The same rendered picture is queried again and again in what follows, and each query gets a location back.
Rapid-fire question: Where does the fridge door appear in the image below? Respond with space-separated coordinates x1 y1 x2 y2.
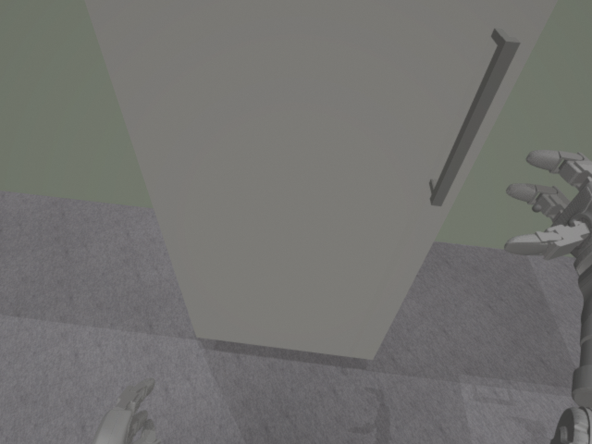
84 0 558 360

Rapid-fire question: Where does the right robot forearm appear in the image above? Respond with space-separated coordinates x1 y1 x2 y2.
572 244 592 409

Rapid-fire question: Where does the robot right upper arm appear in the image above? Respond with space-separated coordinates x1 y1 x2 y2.
550 406 592 444

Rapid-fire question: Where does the left robot hand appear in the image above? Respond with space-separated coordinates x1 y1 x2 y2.
92 377 161 444

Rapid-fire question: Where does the handle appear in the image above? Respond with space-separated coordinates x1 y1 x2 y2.
429 28 520 206

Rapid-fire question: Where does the right robot hand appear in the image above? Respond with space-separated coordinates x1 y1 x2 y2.
504 150 592 261

